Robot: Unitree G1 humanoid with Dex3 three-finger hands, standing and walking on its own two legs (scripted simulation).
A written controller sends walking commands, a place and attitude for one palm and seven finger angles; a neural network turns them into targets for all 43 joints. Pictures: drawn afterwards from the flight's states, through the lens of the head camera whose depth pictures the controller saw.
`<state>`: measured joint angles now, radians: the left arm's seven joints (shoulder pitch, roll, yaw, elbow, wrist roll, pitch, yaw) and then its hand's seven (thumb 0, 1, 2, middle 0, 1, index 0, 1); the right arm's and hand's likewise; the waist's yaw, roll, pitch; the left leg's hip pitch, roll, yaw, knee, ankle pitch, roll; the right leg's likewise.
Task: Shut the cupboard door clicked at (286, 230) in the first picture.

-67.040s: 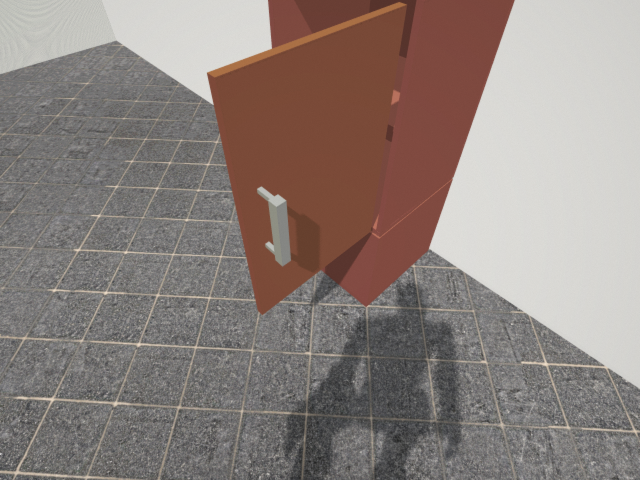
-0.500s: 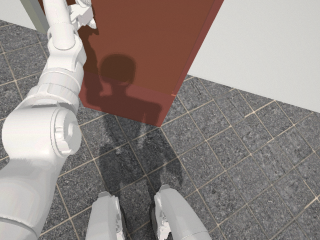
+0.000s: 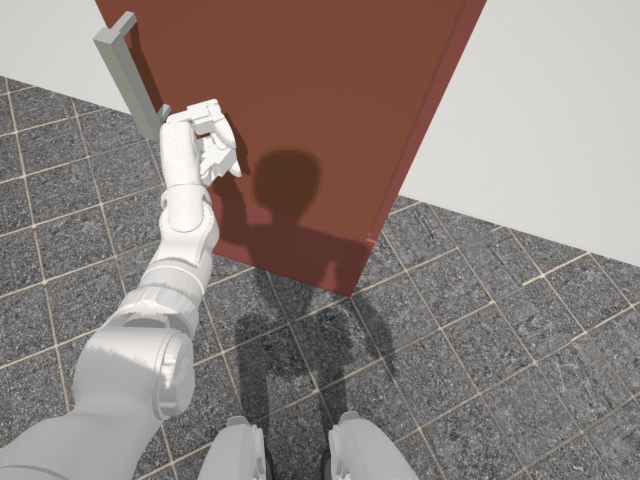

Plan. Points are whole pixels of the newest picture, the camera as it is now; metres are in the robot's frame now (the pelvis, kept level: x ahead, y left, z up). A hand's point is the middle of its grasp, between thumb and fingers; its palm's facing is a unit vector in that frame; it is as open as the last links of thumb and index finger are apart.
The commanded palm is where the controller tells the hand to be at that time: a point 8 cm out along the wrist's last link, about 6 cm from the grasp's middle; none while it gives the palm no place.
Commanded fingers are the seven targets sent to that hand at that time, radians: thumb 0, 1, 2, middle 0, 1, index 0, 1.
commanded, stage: pull the fist back off the door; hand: left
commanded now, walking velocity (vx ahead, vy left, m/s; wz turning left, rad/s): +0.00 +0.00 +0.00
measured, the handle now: (141, 81) +0.63 +0.18 +0.05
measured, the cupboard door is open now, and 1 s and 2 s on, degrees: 0 0 0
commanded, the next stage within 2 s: draw the hand back to the body in 0.18 s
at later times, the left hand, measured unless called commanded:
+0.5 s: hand (214, 179) +0.44 +0.08 +0.08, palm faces +0.08 -0.99 -0.06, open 3.1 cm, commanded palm +0.39 +0.13 +0.10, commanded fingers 0.00 0.90 0.90 -1.30 -1.50 -1.30 -1.50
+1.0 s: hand (68, 288) +0.30 +0.16 +0.16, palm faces +0.08 -0.97 -0.21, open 3.2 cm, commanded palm +0.26 +0.22 +0.19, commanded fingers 0.00 0.90 0.90 -0.86 -1.02 -0.86 -1.02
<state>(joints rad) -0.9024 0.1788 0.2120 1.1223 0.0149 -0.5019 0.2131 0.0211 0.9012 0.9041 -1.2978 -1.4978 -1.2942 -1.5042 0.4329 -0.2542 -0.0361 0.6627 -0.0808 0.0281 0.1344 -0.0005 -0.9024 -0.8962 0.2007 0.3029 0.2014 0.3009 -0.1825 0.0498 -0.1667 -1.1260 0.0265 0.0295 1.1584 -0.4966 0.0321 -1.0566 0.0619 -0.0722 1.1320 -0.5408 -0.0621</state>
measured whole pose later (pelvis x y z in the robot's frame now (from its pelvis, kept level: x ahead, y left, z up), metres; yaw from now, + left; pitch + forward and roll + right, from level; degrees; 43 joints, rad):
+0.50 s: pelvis -0.01 -0.01 +0.02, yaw +0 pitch +20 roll +0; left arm -0.67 0.14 0.16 0.93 -0.03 -0.49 0.17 0.02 0.90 0.90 -1.30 -1.50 -1.30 -1.50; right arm 0.34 -0.23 -0.02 0.62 -0.03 0.07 0.08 0.00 -0.90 -0.90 0.20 0.30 0.20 0.30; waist -0.11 0.05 -0.15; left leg -0.96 0.02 0.05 1.07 -0.45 0.02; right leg -0.91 0.06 -0.04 1.08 -0.51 -0.07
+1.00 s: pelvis +0.01 +0.01 +0.09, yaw +1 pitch +2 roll +0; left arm 0.01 0.25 -0.01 0.16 -0.08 -0.14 0.06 0.02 0.90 0.90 -1.11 -1.29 -1.11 -1.29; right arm 0.18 -0.24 0.01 0.53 0.06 0.07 -0.06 0.01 -0.90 -0.90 0.20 0.30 0.20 0.30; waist 0.01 0.05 -0.06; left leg -0.35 -0.01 0.05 0.61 -0.30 0.04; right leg -0.29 0.04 -0.03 0.60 -0.34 -0.04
